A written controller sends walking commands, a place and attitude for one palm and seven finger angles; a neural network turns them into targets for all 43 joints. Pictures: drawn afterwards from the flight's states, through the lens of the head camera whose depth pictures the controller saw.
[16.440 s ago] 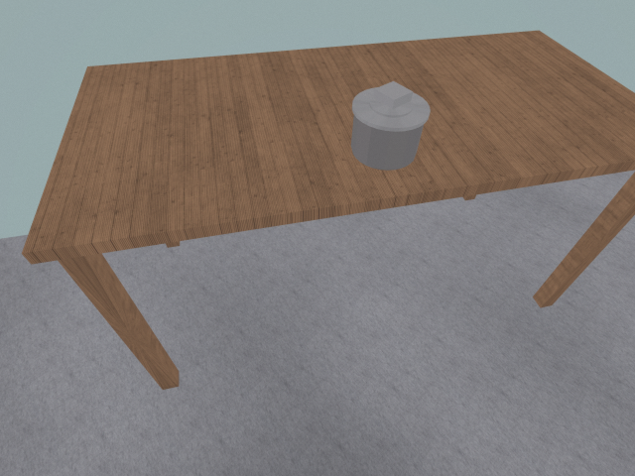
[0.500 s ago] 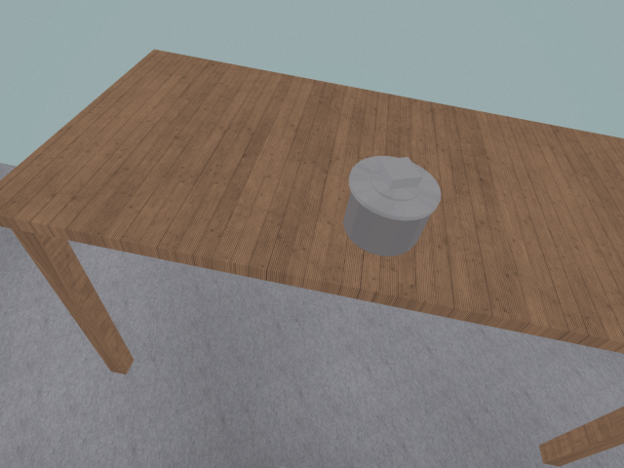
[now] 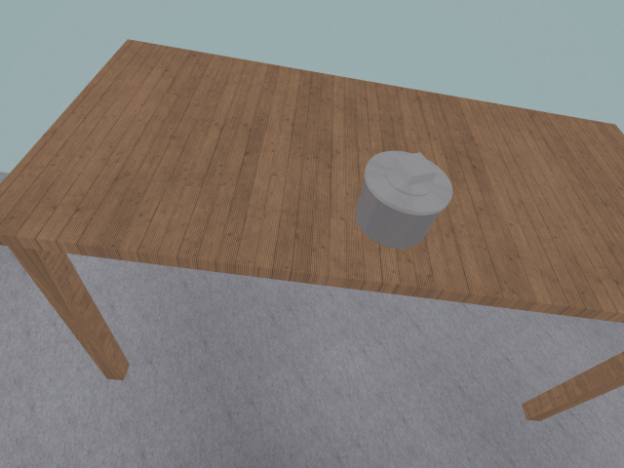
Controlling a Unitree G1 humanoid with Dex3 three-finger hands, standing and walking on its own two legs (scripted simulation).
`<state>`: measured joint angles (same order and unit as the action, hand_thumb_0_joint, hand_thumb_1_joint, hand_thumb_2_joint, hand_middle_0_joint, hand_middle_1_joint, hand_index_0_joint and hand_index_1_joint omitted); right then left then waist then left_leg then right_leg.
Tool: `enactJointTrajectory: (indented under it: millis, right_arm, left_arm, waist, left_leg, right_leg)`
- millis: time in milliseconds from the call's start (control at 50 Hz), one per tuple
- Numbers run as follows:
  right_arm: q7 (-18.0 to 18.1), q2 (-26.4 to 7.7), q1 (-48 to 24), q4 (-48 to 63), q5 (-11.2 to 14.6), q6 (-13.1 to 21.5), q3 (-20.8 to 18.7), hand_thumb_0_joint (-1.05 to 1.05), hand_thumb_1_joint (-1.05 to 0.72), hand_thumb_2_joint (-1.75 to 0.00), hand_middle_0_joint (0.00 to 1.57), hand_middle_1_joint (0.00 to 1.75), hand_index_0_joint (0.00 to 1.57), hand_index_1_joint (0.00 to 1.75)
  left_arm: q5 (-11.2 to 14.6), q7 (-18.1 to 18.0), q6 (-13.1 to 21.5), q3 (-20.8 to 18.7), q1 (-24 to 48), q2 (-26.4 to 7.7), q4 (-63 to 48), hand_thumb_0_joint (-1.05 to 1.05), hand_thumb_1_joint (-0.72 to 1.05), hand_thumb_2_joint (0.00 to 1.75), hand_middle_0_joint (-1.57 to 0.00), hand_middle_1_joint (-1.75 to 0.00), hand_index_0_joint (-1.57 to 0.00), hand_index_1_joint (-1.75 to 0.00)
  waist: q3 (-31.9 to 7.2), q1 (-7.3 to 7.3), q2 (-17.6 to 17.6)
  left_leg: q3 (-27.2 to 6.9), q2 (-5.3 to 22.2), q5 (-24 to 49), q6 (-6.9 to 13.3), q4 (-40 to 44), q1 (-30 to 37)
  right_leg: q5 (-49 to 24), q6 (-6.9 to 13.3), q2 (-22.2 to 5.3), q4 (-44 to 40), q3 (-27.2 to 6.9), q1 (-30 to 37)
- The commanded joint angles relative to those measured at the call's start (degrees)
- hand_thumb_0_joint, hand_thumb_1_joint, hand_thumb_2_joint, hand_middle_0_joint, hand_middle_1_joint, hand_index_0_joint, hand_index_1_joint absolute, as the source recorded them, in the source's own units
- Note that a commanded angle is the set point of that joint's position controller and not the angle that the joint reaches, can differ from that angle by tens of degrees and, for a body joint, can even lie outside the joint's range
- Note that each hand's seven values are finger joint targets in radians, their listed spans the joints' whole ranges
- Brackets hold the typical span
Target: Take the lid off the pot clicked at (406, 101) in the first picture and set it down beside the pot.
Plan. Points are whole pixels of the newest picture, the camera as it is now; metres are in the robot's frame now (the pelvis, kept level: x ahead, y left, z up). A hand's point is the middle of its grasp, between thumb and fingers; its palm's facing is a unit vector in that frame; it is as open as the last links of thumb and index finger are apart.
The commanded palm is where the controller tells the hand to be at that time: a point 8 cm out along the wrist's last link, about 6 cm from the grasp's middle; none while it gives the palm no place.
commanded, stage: come to a stop and stand still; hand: left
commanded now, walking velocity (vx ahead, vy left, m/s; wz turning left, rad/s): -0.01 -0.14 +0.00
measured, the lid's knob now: (414, 168) +0.57 -0.15 +0.08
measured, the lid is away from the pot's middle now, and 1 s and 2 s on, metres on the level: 0.00 0.00 0.00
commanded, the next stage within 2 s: look again from close up in 0.72 s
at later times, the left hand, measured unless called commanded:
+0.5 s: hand out of the picture +0.03 +0.27 -0.20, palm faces +0.07 -0.99 -0.11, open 7.3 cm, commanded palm none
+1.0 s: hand out of the picture +0.03 +0.27 -0.18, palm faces +0.02 -0.99 -0.16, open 7.3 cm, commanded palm none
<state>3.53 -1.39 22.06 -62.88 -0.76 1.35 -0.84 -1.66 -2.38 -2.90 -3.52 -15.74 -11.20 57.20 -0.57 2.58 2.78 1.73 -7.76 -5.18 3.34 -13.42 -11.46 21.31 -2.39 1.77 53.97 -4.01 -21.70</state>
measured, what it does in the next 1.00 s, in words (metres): steps to the left: right foot, then left foot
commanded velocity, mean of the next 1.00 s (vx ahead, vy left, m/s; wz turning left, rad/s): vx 0.02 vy -0.11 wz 0.00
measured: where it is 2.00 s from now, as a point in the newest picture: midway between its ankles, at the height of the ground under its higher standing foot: outside the picture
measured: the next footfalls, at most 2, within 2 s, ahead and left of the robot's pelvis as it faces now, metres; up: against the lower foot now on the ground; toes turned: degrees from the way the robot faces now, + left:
right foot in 0.16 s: +0.03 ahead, -0.13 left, -0.01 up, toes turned -4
left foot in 0.26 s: +0.01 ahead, +0.11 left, +0.00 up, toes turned +3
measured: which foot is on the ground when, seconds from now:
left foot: down 0.00-0.14, up 0.16-0.24, down 0.26-1.00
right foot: up 0.00-0.14, down 0.16-0.26, up 0.28-1.00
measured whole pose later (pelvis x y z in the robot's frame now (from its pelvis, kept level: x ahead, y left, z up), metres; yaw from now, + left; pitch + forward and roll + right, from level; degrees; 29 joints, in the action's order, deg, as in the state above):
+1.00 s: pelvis +0.01 +0.11 -0.01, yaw +1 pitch +1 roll -4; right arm 3.7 -7.2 24.5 -58.3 -1.4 0.8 0.5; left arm -0.9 -2.0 -2.4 -1.4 -18.1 -7.7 58.9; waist -2.1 3.0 -2.3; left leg 1.0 -5.9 -15.2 5.9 -23.5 -8.6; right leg 24.3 0.7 1.2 57.1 2.3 -24.3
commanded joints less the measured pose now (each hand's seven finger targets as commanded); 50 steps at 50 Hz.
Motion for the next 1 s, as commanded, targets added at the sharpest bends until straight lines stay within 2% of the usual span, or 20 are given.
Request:
enactJointTrajectory:
  millis: [0,60,100,120,140,160,180,200,240,280,300,320,380,600,780,800,820,840,900,980]
  right_arm:
    - [0.61,-11.04,1.41,0.85,0.49,-1.21,-2.87,0.00,-0.90,-0.90,0.20,0.30,0.20,0.30]
    - [0.76,-12.06,-2.10,1.94,1.47,-2.52,-3.65,0.00,-0.90,-0.90,0.20,0.30,0.20,0.30]
    - [0.74,-11.46,-3.96,2.11,3.61,-3.74,-4.73,0.00,-0.90,-0.90,0.20,0.30,0.20,0.30]
    - [-0.30,-8.96,3.05,0.57,3.78,-4.07,-5.27,0.00,-0.90,-0.90,0.20,0.30,0.20,0.30]
    - [-0.68,-10.49,11.66,1.15,2.49,-4.55,-6.52,0.00,-0.90,-0.90,0.20,0.30,0.20,0.30]
    - [-1.78,-10.05,17.67,-0.09,1.17,-4.37,-6.24,0.00,-0.90,-0.90,0.20,0.30,0.20,0.30]
    - [-3.49,-7.10,17.27,0.33,0.65,-2.53,-3.89,0.00,-0.90,-0.90,0.20,0.30,0.20,0.30]
    - [-3.35,-7.09,14.16,-0.36,0.45,-2.32,-3.63,0.00,-0.90,-0.90,0.20,0.30,0.20,0.30]
    - [-0.38,-8.53,10.03,0.43,-0.58,-0.87,-2.21,0.00,-0.90,-0.90,0.20,0.30,0.20,0.30]
    - [0.60,-13.95,5.59,5.90,-1.60,-1.17,-2.04,0.00,-0.90,-0.90,0.20,0.30,0.20,0.30]
    - [0.80,-12.87,2.76,5.86,-0.86,-1.36,-1.22,0.00,-0.90,-0.90,0.20,0.30,0.20,0.30]
    - [0.93,-12.12,-0.89,7.10,-1.07,-1.64,-0.78,0.00,-0.90,-0.90,0.20,0.30,0.20,0.30]
    - [1.35,-14.67,0.28,7.48,-0.62,-0.32,-1.88,0.00,-0.90,-0.90,0.20,0.30,0.20,0.30]
    - [1.39,-10.48,8.31,5.59,-0.62,-0.38,-0.99,0.00,-0.90,-0.90,0.20,0.30,0.20,0.30]
    - [0.78,-9.39,7.83,4.32,-0.25,0.52,-0.27,0.00,-0.90,-0.90,0.20,0.30,0.20,0.30]
    - [-1.27,-17.93,2.57,4.74,-0.35,1.38,-1.65,0.00,-0.90,-0.90,0.20,0.30,0.20,0.30]
    - [-1.67,-12.45,0.60,8.45,-0.47,0.87,-0.15,0.00,-0.90,-0.90,0.20,0.30,0.20,0.30]
    - [-1.68,-13.19,0.48,9.07,-1.55,1.07,-0.19,0.00,-0.90,-0.90,0.20,0.30,0.20,0.30]
    - [0.19,-11.66,10.96,5.70,-0.65,0.43,0.27,0.00,-0.90,-0.90,0.20,0.30,0.20,0.30]
    - [0.29,-11.70,6.07,5.78,-0.60,-0.23,0.52,0.00,-0.90,-0.90,0.20,0.30,0.20,0.30]
  left_arm:
    - [0.51,-0.29,-0.59,-1.13,-13.17,-3.60,0.68,0.00,0.90,0.90,-0.20,-0.30,-0.20,-0.30]
    - [1.37,-0.71,-0.16,-1.96,-19.34,-3.90,2.28,0.00,0.90,0.90,-0.20,-0.30,-0.20,-0.30]
    - [1.12,-2.30,0.84,-2.88,-24.87,-5.20,4.25,0.00,0.90,0.90,-0.20,-0.30,-0.20,-0.30]
    - [0.58,-3.20,1.08,-2.04,-6.01,-4.66,-0.30,0.00,0.90,0.90,-0.20,-0.30,-0.20,-0.30]
    - [-0.21,-3.43,1.78,-0.42,13.46,-3.86,-6.75,0.00,0.90,0.90,-0.20,-0.30,-0.20,-0.30]
    - [-0.31,-3.20,3.06,-0.24,23.76,-4.61,-10.92,0.00,0.90,0.90,-0.20,-0.30,-0.20,-0.30]
    - [-1.10,-2.22,3.52,0.58,20.03,-3.71,-11.07,0.00,0.90,0.90,-0.20,-0.30,-0.20,-0.30]
    - [-0.75,-2.08,2.42,-0.22,11.82,-2.57,-8.19,0.00,0.90,0.90,-0.20,-0.30,-0.20,-0.30]
    - [-0.66,-2.12,0.83,0.98,-5.53,2.06,-3.05,0.00,0.90,0.90,-0.20,-0.30,-0.20,-0.30]
    - [0.04,-1.20,-0.23,-0.31,-11.18,-1.72,-3.93,0.00,0.90,0.90,-0.20,-0.30,-0.20,-0.30]
    - [-0.31,-1.77,-1.30,-0.32,-5.78,-2.38,-2.70,0.00,0.90,0.90,-0.20,-0.30,-0.20,-0.30]
    - [-0.42,-1.38,-1.26,-0.85,-4.61,-4.58,-2.40,0.00,0.90,0.90,-0.20,-0.30,-0.20,-0.30]
    - [-0.06,-0.32,-0.75,-0.97,-5.42,-5.09,-2.15,0.00,0.90,0.90,-0.20,-0.30,-0.20,-0.30]
    - [-0.34,0.27,-1.14,-0.75,-2.97,-2.11,-4.67,0.00,0.90,0.90,-0.20,-0.30,-0.20,-0.30]
    - [0.87,0.21,-0.09,-0.02,-0.19,-2.02,-3.68,0.00,0.90,0.90,-0.20,-0.30,-0.20,-0.30]
    - [-0.33,-0.30,1.68,0.77,-0.26,-4.43,-2.13,0.00,0.90,0.90,-0.20,-0.30,-0.20,-0.30]
    - [0.25,0.20,1.17,2.07,-1.65,-3.04,-4.58,0.00,0.90,0.90,-0.20,-0.30,-0.20,-0.30]
    - [-0.41,1.01,1.76,2.15,-3.41,-2.12,-4.14,0.00,0.90,0.90,-0.20,-0.30,-0.20,-0.30]
    - [0.48,0.24,1.73,1.41,-3.69,-0.75,-1.79,0.00,0.90,0.90,-0.20,-0.30,-0.20,-0.30]
    - [1.83,-0.59,2.18,1.05,-7.63,0.07,-0.47,0.00,0.90,0.90,-0.20,-0.30,-0.20,-0.30]
  waist:
    - [1.68,-4.65,-11.18]
    - [3.48,-6.72,-11.49]
    - [-0.68,-9.17,7.18]
    - [0.12,0.70,25.06]
    - [1.53,9.73,19.38]
    - [3.68,14.14,8.35]
    - [6.79,12.85,4.03]
    - [7.89,7.34,0.60]
    - [9.47,-0.08,-22.34]
    - [2.48,-4.09,-21.20]
    - [8.66,-3.49,-26.78]
    - [14.15,-4.89,-19.80]
    - [7.48,-5.23,-0.92]
    - [3.54,-1.30,-9.91]
    - [4.24,-0.88,-8.71]
    - [1.86,-0.87,-17.33]
    - [-0.09,-3.40,-17.08]
    - [-2.70,-2.40,-23.77]
    - [-4.12,1.04,-12.98]
    - [4.10,-2.14,-13.64]
  left_leg:
    - [-12.34,14.71,12.06,-16.78,3.81,8.07]
    - [-9.87,11.82,24.48,-23.26,1.45,4.46]
    - [-0.35,1.87,19.52,-27.03,-31.90,3.25]
    - [-11.99,4.88,-29.36,-14.38,-66.03,2.30]
    - [-17.41,8.66,-36.04,-6.70,-78.17,2.41]
    - [-15.60,12.55,-32.55,9.79,-70.61,6.85]
    - [-10.74,13.22,-29.17,9.24,-40.00,2.56]
    - [-8.17,13.24,-18.80,0.73,-15.34,-0.11]
    - [-16.08,16.27,14.58,-8.36,-4.41,0.25]
    - [-27.17,25.12,10.13,-5.16,-3.90,-7.67]
    - [-35.18,24.68,-2.80,-10.37,1.88,-15.23]
    - [-33.26,22.65,-8.60,-11.53,2.07,-15.95]
    - [-25.60,22.61,1.83,-7.01,-2.04,-1.49]
    - [-15.80,18.69,17.18,-12.66,-4.49,10.63]
    - [-16.32,18.37,9.99,-8.25,-0.45,9.18]
    - [-14.28,20.85,20.67,2.62,-9.36,7.70]
    - [-12.54,19.89,5.06,5.41,-6.35,0.44]
    - [-11.14,15.81,13.32,4.50,-6.80,5.87]
    - [-18.17,19.02,35.68,-12.85,-8.16,14.64]
    - [-10.77,17.37,50.06,-9.21,-7.59,6.78]
  right_leg:
    - [5.84,-0.04,1.69,-15.14,7.01,2.32]
    - [5.77,1.65,3.89,-31.08,12.99,12.82]
    - [-4.12,9.72,-7.63,-44.55,7.32,18.62]
    - [-12.71,16.37,-20.65,-41.81,-7.46,2.01]
    - [-10.44,18.21,-25.71,-39.99,-11.31,-13.12]
    - [-11.12,15.27,-24.27,-37.64,-1.55,-18.20]
    - [-4.77,9.79,-17.33,-31.62,0.69,-11.63]
    - [-0.99,6.76,-11.96,-17.21,2.12,-7.12]
    - [13.21,3.87,3.90,15.93,2.38,-11.87]
    - [9.84,3.54,2.62,27.44,-5.38,-8.73]
    - [4.88,2.41,1.37,26.35,-8.38,-10.96]
    - [-0.10,1.93,0.51,24.99,-8.68,-12.90]
    - [-4.62,1.14,0.80,23.25,-6.53,-15.63]
    - [-7.00,0.14,2.33,23.46,-2.92,-20.87]
    - [-7.10,0.46,-0.81,14.08,-1.27,-17.75]
    - [-0.67,2.06,-3.56,13.15,1.90,-19.26]
    - [1.38,2.85,-3.00,5.84,3.83,-8.53]
    - [0.24,3.47,-0.89,1.07,7.13,-9.02]
    - [1.77,3.20,0.13,8.24,5.70,-13.36]
    - [7.92,4.41,0.85,-7.50,10.60,-1.72]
